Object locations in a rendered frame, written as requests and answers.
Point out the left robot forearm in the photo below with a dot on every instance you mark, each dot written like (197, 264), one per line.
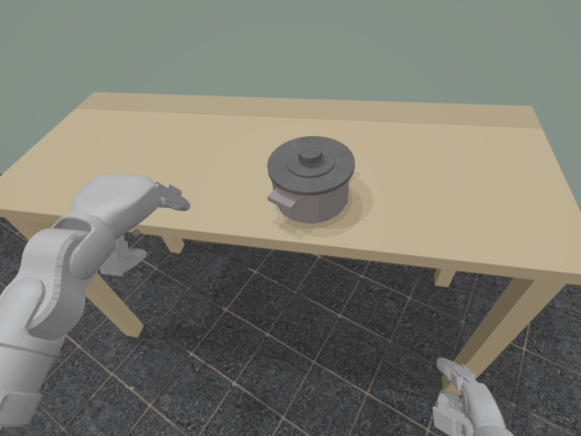
(42, 304)

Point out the robot right hand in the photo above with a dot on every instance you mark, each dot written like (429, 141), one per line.
(460, 417)

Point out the knob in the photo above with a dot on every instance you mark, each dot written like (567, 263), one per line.
(310, 153)

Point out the lid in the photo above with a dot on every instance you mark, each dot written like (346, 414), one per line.
(330, 173)

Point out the pot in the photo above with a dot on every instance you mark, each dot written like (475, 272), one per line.
(310, 208)

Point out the table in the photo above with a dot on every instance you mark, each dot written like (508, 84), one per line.
(459, 187)

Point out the robot left hand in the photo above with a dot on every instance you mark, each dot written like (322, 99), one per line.
(121, 201)

